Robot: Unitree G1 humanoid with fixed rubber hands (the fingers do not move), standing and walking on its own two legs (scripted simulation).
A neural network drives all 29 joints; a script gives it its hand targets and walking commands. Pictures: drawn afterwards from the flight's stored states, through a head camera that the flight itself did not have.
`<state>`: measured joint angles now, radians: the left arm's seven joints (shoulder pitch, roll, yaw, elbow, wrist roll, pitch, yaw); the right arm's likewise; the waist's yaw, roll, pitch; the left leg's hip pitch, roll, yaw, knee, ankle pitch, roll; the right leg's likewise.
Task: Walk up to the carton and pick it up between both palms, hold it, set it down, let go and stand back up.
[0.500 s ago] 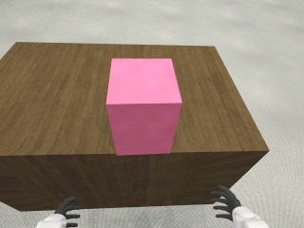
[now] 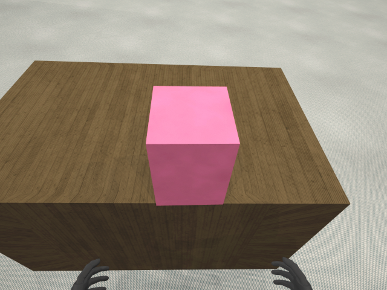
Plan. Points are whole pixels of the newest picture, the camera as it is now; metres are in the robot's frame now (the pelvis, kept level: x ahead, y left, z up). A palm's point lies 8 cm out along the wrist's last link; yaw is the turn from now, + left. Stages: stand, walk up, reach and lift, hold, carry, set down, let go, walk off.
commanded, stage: reach and lift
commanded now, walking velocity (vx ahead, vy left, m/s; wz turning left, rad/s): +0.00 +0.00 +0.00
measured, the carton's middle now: (190, 148) +0.46 +0.02 +0.02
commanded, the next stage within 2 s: none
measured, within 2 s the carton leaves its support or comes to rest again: neither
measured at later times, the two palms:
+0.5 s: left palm (79, 287) +0.16 +0.23 -0.06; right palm (297, 283) +0.17 -0.20 -0.06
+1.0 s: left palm (88, 247) +0.23 +0.22 -0.02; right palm (290, 245) +0.23 -0.19 -0.02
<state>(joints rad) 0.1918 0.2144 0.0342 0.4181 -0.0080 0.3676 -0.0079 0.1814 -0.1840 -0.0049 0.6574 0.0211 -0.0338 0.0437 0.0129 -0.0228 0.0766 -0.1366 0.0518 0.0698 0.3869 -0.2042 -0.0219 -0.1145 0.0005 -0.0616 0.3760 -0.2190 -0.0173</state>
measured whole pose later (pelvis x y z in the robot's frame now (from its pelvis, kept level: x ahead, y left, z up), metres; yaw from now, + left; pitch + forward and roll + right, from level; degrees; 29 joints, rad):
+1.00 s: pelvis +0.02 +0.01 +0.00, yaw -1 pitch -2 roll +0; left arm 0.14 0.19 -0.01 0.43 -0.10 -0.11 0.04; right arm 0.13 -0.15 0.02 0.54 0.15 -0.25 0.00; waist 0.04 -0.02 0.01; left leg -0.10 0.04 0.08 0.34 -0.21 -0.02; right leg -0.08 0.00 -0.03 0.33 -0.22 -0.01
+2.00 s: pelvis +0.00 +0.00 +0.00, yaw -2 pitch +2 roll +0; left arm -0.49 0.22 0.11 0.48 -0.13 0.27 0.05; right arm -0.56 -0.24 0.05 0.70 0.30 0.06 -0.11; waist 0.04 -0.01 -0.02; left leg -0.21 0.05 0.06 0.35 -0.18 -0.02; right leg -0.19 0.02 -0.01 0.32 -0.17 -0.01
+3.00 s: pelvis +0.00 +0.00 +0.00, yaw +0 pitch +13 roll -1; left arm -1.23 0.37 -0.04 1.24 -0.29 0.21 0.08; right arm -1.23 -0.32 0.04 1.25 0.39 0.22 -0.10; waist 0.02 -0.02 -0.17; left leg -0.45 0.06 0.01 0.39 -0.17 -0.03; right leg -0.40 0.03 -0.04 0.34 -0.15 -0.03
